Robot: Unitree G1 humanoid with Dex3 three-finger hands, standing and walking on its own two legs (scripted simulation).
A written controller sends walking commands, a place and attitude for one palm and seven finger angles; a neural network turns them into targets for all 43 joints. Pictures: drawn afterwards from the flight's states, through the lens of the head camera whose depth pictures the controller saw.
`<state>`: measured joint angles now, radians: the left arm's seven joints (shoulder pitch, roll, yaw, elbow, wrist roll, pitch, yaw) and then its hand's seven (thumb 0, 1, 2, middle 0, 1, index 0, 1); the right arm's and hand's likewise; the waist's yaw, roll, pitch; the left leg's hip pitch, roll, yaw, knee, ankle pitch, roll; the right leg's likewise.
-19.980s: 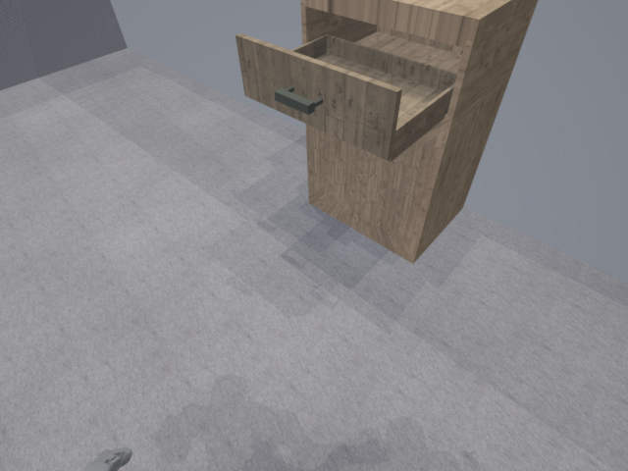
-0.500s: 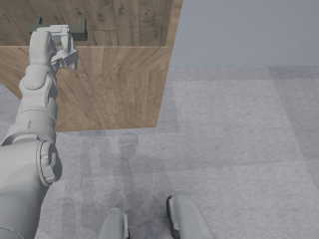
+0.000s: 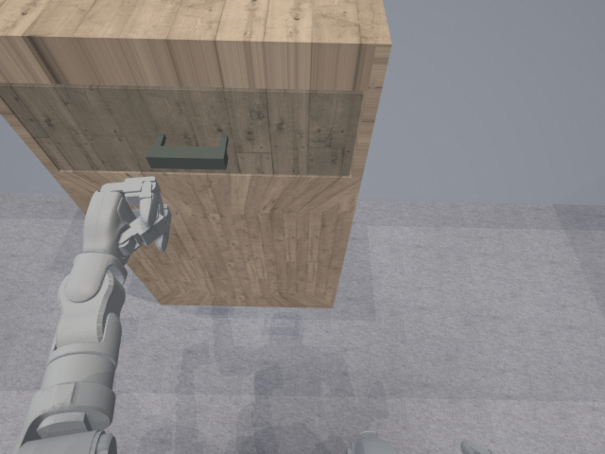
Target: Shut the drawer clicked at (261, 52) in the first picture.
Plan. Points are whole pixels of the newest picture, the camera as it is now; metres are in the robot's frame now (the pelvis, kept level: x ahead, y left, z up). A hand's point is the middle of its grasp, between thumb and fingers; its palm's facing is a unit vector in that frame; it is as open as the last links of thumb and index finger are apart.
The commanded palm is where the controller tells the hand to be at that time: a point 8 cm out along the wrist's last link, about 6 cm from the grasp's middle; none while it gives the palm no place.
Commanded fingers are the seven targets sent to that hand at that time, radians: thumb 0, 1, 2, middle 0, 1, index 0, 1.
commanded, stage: draw the hand back to the body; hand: left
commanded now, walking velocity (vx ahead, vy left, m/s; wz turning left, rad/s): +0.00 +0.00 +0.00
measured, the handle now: (190, 148) +0.56 +0.18 +0.04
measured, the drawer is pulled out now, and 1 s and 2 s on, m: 0.00 0.00 0.00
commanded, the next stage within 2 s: step back with the hand held close in 1.10 s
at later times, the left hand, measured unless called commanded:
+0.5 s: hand (69, 313) +0.25 +0.21 +0.14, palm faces +0.25 -0.93 -0.28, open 3.3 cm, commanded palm +0.21 +0.26 +0.16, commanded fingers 0.00 0.90 0.90 -1.40 -1.60 -1.40 -1.60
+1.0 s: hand out of the picture +0.15 +0.24 +0.22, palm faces +0.46 -0.78 -0.42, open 3.3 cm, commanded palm +0.11 +0.27 +0.22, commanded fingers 0.00 0.90 0.90 -1.40 -1.60 -1.40 -1.60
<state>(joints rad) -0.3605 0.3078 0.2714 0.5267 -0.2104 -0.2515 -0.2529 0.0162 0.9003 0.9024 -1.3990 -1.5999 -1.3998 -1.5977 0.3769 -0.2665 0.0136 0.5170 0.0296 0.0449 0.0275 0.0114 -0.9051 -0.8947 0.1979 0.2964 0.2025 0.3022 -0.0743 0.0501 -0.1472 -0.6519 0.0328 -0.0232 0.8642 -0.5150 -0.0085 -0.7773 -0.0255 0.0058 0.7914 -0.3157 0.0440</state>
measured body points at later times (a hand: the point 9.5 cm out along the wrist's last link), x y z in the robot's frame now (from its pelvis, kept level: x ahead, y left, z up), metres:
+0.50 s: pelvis -0.01 +0.00 +0.03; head -0.01 -0.02 +0.48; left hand +0.23 +0.26 +0.16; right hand +0.18 -0.22 -0.05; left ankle -0.06 +0.12 -0.70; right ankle +0.03 -0.15 -0.70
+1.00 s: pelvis -0.01 -0.01 +0.04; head -0.05 -0.04 +0.49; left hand +0.12 +0.28 +0.24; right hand +0.18 -0.22 -0.04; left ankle -0.06 +0.12 -0.70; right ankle +0.03 -0.15 -0.70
